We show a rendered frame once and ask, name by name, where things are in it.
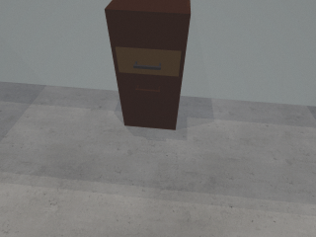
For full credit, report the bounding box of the drawer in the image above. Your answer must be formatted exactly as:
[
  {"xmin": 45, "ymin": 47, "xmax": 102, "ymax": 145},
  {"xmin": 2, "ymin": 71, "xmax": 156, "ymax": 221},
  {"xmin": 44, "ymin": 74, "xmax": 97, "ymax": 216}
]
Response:
[{"xmin": 115, "ymin": 46, "xmax": 182, "ymax": 77}]

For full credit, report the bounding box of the handle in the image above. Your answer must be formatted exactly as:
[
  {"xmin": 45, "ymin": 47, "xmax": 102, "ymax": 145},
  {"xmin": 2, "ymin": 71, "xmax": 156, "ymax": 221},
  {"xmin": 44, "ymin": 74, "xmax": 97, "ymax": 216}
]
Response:
[
  {"xmin": 133, "ymin": 61, "xmax": 161, "ymax": 70},
  {"xmin": 135, "ymin": 88, "xmax": 160, "ymax": 94}
]

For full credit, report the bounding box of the cabinet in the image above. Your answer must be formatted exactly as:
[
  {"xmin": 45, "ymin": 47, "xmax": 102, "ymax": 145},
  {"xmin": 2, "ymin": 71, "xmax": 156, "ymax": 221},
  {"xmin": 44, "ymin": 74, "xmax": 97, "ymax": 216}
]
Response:
[{"xmin": 105, "ymin": 0, "xmax": 191, "ymax": 130}]

